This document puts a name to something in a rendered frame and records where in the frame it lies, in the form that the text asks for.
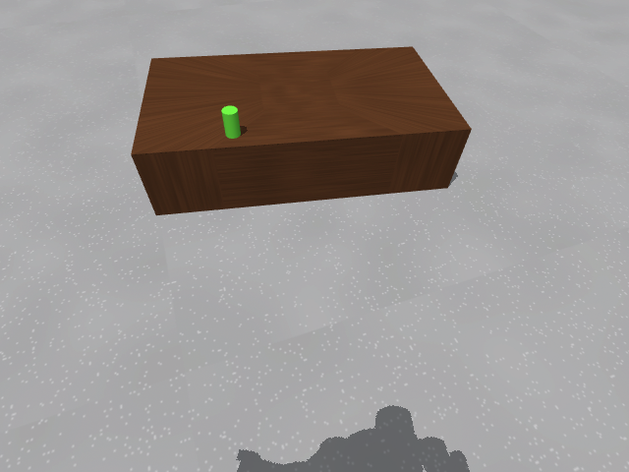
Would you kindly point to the can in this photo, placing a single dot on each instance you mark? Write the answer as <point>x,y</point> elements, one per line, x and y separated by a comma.
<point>231,122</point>

